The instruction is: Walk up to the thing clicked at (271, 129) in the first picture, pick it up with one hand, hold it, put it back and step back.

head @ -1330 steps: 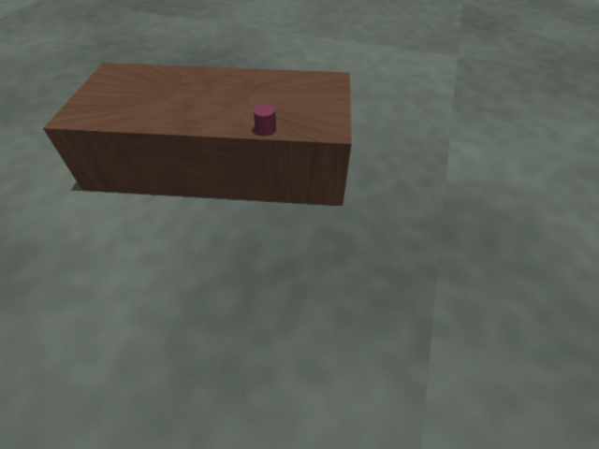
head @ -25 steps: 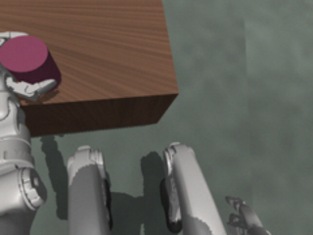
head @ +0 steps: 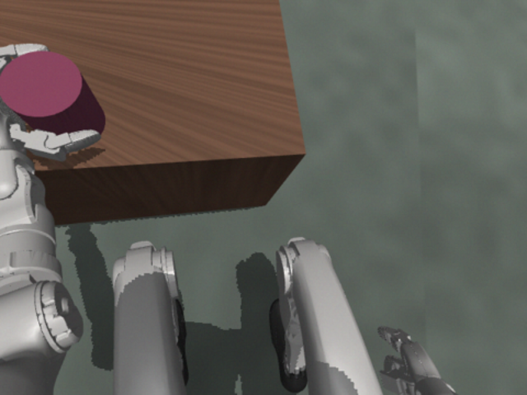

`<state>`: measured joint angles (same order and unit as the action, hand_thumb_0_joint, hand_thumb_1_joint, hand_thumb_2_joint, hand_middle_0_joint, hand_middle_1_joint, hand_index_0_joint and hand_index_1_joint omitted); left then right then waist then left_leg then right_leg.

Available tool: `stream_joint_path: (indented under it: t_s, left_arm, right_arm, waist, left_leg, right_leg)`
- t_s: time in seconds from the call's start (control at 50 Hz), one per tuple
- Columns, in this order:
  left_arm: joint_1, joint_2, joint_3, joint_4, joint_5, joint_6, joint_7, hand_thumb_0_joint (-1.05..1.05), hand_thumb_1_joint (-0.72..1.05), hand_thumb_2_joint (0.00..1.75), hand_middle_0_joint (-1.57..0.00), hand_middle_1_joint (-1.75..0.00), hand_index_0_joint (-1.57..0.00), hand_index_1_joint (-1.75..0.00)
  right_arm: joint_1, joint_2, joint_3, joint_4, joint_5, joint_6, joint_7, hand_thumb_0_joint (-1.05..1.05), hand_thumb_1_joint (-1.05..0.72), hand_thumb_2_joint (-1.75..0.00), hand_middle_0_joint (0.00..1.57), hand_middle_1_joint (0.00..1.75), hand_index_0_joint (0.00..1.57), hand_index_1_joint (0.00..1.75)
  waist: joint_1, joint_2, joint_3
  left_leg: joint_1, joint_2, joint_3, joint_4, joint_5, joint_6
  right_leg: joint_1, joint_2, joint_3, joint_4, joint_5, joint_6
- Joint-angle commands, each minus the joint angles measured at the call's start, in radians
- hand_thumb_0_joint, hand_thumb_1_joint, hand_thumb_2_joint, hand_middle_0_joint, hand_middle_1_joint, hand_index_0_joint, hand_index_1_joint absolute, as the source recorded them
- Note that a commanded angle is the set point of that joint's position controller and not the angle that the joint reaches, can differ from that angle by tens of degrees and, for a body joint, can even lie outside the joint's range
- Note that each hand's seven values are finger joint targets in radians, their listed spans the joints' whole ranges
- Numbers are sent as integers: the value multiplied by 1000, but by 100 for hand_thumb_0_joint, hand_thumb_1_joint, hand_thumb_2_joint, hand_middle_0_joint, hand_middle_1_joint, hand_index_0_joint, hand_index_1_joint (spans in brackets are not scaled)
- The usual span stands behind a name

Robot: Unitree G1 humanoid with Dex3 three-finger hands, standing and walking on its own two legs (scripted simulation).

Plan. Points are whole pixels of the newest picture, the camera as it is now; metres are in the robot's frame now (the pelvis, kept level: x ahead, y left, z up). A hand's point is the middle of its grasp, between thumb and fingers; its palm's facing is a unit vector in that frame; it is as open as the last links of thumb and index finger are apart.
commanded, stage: open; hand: left
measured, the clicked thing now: (58, 104) +0.49 +0.26 -0.01
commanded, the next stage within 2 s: withdraw in 0.16 s
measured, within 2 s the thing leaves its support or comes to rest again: neither
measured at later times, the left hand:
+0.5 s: hand (11, 94) +0.48 +0.30 +0.02, palm faces +0.32 -0.95 -0.04, open 17.4 cm
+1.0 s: hand out of the picture +0.40 +0.40 +0.16, palm faces +0.47 -0.80 -0.37, open 17.4 cm
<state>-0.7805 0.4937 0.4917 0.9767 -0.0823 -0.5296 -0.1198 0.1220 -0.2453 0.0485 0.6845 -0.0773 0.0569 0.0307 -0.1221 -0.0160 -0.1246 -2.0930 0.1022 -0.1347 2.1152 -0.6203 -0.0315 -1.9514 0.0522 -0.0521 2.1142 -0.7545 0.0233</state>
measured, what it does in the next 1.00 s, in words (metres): rises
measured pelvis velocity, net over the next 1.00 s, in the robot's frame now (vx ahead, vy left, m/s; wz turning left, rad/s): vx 0.03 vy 0.00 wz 0.08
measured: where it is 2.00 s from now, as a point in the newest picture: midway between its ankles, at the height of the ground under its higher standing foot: (233, 360)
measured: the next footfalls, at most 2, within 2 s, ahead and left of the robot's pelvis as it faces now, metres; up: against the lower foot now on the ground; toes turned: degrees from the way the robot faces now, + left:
none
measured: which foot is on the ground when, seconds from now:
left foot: down 0.00-1.00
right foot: down 0.00-1.00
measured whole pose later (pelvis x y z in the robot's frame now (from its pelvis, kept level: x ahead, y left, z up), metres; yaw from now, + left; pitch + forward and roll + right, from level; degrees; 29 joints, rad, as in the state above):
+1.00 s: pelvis +0.03 +0.00 +0.18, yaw +5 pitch +26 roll -5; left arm -0.51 0.63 0.49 0.84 0.04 -0.08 0.01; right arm 0.19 -0.26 0.02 0.63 0.04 0.09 -0.04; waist -0.08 0.00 -0.13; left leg -1.45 0.09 -0.08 1.51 -0.53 -0.03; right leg -1.32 0.02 -0.06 1.48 -0.63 0.02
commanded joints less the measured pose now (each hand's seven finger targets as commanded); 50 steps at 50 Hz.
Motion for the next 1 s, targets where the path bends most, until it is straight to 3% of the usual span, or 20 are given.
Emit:
stream_joint_path:
  t_s: [0.0, 0.1, 0.26, 0.38, 0.44, 0.5, 0.54, 0.62, 0.66, 0.68, 0.7, 0.72, 0.74, 0.76, 0.8, 0.84, 0.86, 0.92, 0.96, 0.98]
  left_arm:
    - [-358, 243, 19, -227, -21, -74, -3, 0, -56, 23, -54, -46, -56, -45]
    - [-345, 235, 15, -209, -27, -59, -12, 0, -61, 6, -36, -24, -37, -22]
    - [-315, 241, 27, -184, -23, -59, -13, 0, -61, 0, -12, -8, -14, -6]
    - [-333, 407, 119, -342, -30, -52, -50, 0, -61, 0, -6, -4, -9, -2]
    - [-344, 453, 156, -425, -51, -21, -51, 0, -61, 0, -6, -5, -8, -3]
    - [-330, 449, 151, -443, -67, 40, -56, 0, -61, 2, -4, -5, -6, -3]
    - [-294, 434, 117, -440, -64, 82, -71, 0, -61, 2, -4, -5, -6, -3]
    - [-102, 318, 58, -293, -72, 173, -130, 0, -61, 0, -4, -5, -8, -2]
    - [-34, 273, 44, -265, -101, 197, -162, 0, -61, 0, -3, -5, -8, -1]
    - [-54, 275, 57, -330, -124, 196, -176, 0, -53, 4, -3, -1, -3, 0]
    - [56, 476, 92, -288, 47, 258, -117, 0, -45, 2, -6, -2, -7, 0]
    - [25, 405, 59, -284, 28, 290, -58, 0, -42, 1, -6, -2, -7, 0]
    - [21, 347, 17, -260, 27, 311, -39, 0, -42, 2, -6, -3, -7, -1]
    - [13, 379, 40, -279, 33, 323, -23, 0, -44, 2, -6, -3, -7, -1]
    - [-140, 565, 114, -499, 70, 331, 28, 0, -47, 3, -8, -5, -9, -3]
    - [-129, 601, 104, -467, 101, 353, 70, 0, -48, 10, -6, -6, -6, -6]
    - [-116, 594, 99, -480, 108, 358, 92, 0, -56, 4, -5, -5, -5, -5]
    - [-31, 517, 70, -380, 125, 380, 156, 0, -56, 5, -5, -5, -5, -5]
    - [31, 390, -5, -293, 129, 401, 182, 0, -59, 3, -5, -4, -4, -5]
    - [58, 296, -62, -254, 128, 409, 185, 0, -61, 2, -4, -4, -4, -4]
  right_arm:
    - [149, -210, -73, -47, -2, -5, -12, 0, -94, -90, 20, 30, 20, 30]
    - [149, -215, -73, -54, 2, -4, -14, 0, -94, -90, 20, 30, 20, 30]
    - [149, -211, -71, -48, 3, -2, -13, 0, -92, -90, 20, 30, 20, 30]
    - [162, -219, -75, -64, 10, 8, -22, 0, -92, -90, 20, 30, 20, 30]
    - [160, -211, -71, -82, 25, 14, -32, 0, -93, -90, 20, 30, 20, 30]
    - [163, -215, -78, -98, 46, 17, -49, 0, -92, -90, 20, 30, 20, 30]
    - [164, -214, -83, -99, 58, 11, -57, 0, -92, -90, 20, 30, 20, 30]
    - [171, -222, -97, -85, 80, -9, -70, 0, -92, -90, 20, 30, 20, 30]
    - [162, -219, -93, -104, 90, -27, -70, 0, -90, -89, 20, 30, 20, 30]
    - [159, -216, -92, -111, 96, -34, -70, 0, -82, -88, 20, 30, 20, 30]
    - [140, -221, -101, -125, 90, -6, -69, 0, -86, -89, 20, 30, 20, 30]
    - [130, -210, -92, -146, 101, 7, -66, 0, -87, -90, 20, 30, 20, 30]
    - [143, -206, -90, -142, 113, 10, -63, 0, -87, -90, 20, 30, 20, 30]
    - [153, -213, -94, -132, 118, 17, -62, 0, -87, -90, 20, 30, 20, 30]
    - [158, -206, -105, -149, 120, 24, -65, 0, -90, -91, 20, 30, 20, 30]
    - [179, -206, -101, -139, 120, 33, -71, 0, -89, -90, 20, 30, 20, 30]
    - [177, -201, -101, -140, 119, 31, -76, 0, -89, -90, 20, 30, 20, 30]
    - [179, -196, -102, -123, 109, 19, -89, 0, -90, -90, 20, 30, 20, 30]
    - [185, -196, -107, -121, 101, 8, -91, 0, -90, -90, 20, 30, 20, 30]
    - [182, -190, -108, -117, 98, -1, -88, 0, -90, -90, 20, 30, 20, 30]
  waist:
    - [9, 219, -656]
    - [6, 198, -659]
    - [13, 184, -624]
    - [55, 248, -779]
    - [70, 264, -823]
    - [55, 258, -804]
    - [48, 262, -791]
    - [11, 159, -597]
    - [15, 112, -557]
    - [24, 110, -555]
    - [109, 158, -577]
    - [77, 149, -554]
    - [44, 129, -491]
    - [47, 118, -447]
    - [93, 231, -638]
    - [66, 222, -631]
    - [66, 227, -647]
    - [53, 246, -590]
    - [32, 234, -533]
    - [22, 228, -472]
  left_leg:
    - [563, -23, 61, -215, 93, 46]
    - [564, -22, 61, -200, 133, 50]
    - [533, -21, 65, -198, 107, 50]
    - [626, -20, 67, -218, 181, 52]
    - [666, -20, 70, -260, 182, 53]
    - [701, -21, 62, -329, 124, 53]
    - [746, -19, 56, -369, 130, 52]
    - [729, -15, 36, -428, 100, 57]
    - [709, -19, 41, -425, 146, 64]
    - [711, -21, 44, -427, 162, 66]
    - [829, -30, 54, -519, 181, 62]
    - [830, -26, 57, -544, 168, 62]
    - [838, -23, 44, -587, 117, 58]
    - [831, -24, 33, -627, 47, 53]
    - [996, -27, 41, -676, 136, 45]
    - [1064, -32, 48, -719, 158, 49]
    - [1124, -32, 52, -742, 188, 50]
    - [1230, -36, 58, -805, 262, 49]
    - [1276, -39, 72, -839, 309, 47]
    - [1287, -36, 69, -861, 322, 44]
  right_leg:
    - [218, 19, -51, -277, 199, -62]
    - [222, 18, -52, -271, 232, -57]
    - [219, 20, -50, -271, 211, -58]
    - [305, 17, -38, -273, 266, -57]
    - [363, 16, -25, -316, 264, -55]
    - [394, 14, -15, -392, 217, -53]
    - [409, 11, -10, -436, 221, -54]
    - [420, 8, -26, -502, 210, -51]
    - [457, 6, -24, -520, 249, -48]
    - [471, 4, -21, -530, 265, -49]
    - [523, -5, -4, -594, 267, -52]
    - [540, -2, 3, -631, 260, -50]
    - [530, -3, -3, -653, 223, -51]
    - [531, -4, 0, -679, 170, -50]
    - [659, -11, 22, -722, 238, -48]
    - [720, -12, 21, -779, 261, -41]
    - [751, -13, 25, -805, 291, -40]
    - [786, -14, 17, -854, 349, -42]
    - [817, -16, 12, -912, 382, -44]
    - [816, -17, 4, -932, 390, -45]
